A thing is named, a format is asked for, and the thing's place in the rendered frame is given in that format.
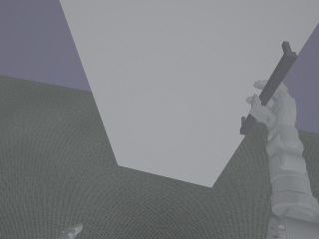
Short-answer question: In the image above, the right robot upper arm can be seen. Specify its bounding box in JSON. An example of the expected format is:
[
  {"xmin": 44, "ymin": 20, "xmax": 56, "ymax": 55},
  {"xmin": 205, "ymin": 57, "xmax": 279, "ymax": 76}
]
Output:
[{"xmin": 266, "ymin": 215, "xmax": 319, "ymax": 239}]

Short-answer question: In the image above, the fridge door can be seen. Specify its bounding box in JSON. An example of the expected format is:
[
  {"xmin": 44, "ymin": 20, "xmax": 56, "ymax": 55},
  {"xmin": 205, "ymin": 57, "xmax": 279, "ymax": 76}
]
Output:
[{"xmin": 59, "ymin": 0, "xmax": 319, "ymax": 188}]

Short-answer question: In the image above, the handle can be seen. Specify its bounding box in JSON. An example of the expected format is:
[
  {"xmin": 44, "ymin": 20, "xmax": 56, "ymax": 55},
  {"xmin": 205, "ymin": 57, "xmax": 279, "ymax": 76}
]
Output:
[{"xmin": 239, "ymin": 41, "xmax": 298, "ymax": 135}]

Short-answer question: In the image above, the left robot hand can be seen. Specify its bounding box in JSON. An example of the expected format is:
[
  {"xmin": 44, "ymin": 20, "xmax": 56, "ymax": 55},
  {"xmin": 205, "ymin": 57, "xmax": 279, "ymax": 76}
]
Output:
[{"xmin": 56, "ymin": 224, "xmax": 83, "ymax": 239}]

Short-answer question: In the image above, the right robot forearm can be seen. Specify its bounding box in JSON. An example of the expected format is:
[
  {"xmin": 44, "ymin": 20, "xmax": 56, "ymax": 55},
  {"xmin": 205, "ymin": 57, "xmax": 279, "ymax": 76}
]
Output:
[{"xmin": 266, "ymin": 124, "xmax": 319, "ymax": 224}]

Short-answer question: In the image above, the right robot hand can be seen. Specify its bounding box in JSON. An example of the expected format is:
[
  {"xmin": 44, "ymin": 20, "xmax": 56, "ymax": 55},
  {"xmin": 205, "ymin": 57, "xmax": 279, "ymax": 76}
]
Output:
[{"xmin": 245, "ymin": 80, "xmax": 297, "ymax": 132}]

